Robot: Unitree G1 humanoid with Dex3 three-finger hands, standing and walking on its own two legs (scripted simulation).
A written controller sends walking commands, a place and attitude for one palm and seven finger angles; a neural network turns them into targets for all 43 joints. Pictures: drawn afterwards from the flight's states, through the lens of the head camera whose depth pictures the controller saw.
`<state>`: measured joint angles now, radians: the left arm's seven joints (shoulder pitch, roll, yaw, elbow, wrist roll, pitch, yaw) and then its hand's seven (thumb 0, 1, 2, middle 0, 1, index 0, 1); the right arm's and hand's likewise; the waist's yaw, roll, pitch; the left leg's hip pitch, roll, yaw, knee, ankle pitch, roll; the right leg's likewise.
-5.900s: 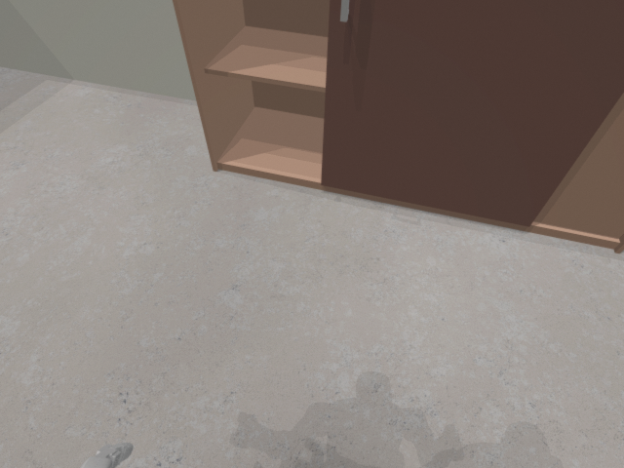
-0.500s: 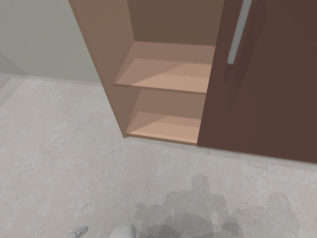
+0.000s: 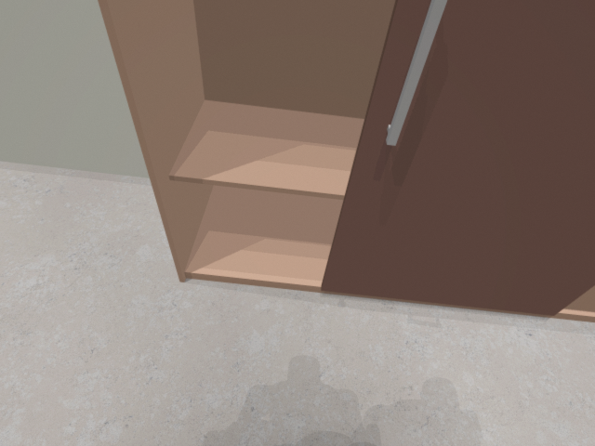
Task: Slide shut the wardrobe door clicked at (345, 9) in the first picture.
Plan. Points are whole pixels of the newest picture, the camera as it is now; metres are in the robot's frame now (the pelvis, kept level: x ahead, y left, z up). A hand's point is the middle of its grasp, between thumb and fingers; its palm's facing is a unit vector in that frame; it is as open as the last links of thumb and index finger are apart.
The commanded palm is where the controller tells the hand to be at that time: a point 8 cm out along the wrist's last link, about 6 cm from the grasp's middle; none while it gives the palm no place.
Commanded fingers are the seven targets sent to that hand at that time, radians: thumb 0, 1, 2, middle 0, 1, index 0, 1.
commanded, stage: take the last steps up to it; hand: right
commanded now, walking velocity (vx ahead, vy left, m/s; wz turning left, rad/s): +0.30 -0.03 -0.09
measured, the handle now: (412, 71) +0.76 -0.16 +0.16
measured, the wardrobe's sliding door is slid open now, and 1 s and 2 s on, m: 0.53 0.53 0.53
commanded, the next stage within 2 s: come to a stop and stand still in 0.86 s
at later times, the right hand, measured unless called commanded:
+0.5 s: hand out of the picture +0.04 -0.26 -0.18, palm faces +0.09 +0.98 -0.15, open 7.4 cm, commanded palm none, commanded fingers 0.00 -0.90 -0.90 0.20 0.30 0.20 0.30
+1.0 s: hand (407, 344) +0.35 -0.20 -0.17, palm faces +0.04 +0.98 -0.21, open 7.2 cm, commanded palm none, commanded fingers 0.00 -0.90 -0.90 0.20 0.30 0.20 0.30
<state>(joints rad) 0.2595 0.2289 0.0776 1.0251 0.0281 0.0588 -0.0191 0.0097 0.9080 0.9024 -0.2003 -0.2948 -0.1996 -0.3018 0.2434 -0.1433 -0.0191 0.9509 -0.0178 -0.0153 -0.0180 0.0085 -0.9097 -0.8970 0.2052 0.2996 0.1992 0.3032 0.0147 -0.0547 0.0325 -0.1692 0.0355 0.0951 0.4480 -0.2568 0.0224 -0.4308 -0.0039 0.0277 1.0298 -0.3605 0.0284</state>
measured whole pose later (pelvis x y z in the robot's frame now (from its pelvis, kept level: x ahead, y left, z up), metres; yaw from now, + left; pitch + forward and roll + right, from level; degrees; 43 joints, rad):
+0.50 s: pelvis +0.08 -0.08 +0.00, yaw -1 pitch -2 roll +0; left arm 0.29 0.15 0.04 1.06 0.02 -0.07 0.02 0.00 0.95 0.90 -0.20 -0.30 -0.20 -0.30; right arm 0.35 -0.20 -0.05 1.12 -0.03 0.01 0.01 0.01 -0.91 -0.90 0.20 0.30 0.19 0.30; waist -0.03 0.05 0.02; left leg -0.50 0.10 0.06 1.07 -0.25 -0.01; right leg -0.08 -0.01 -0.15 0.35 -0.24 -0.04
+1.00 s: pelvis +0.26 -0.02 -0.01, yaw -1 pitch -1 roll +1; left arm 0.33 0.15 0.05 1.12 0.02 -0.01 0.01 0.01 0.91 0.90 -0.20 -0.29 -0.20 -0.30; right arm 0.15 -0.14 -0.05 1.02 -0.01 -0.06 -0.02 -0.01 -0.94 -0.90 0.20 0.30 0.20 0.30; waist 0.04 -0.04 0.07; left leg -0.29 0.01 0.16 0.49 -0.19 0.06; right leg -0.43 -0.10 -0.03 1.10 -0.38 0.00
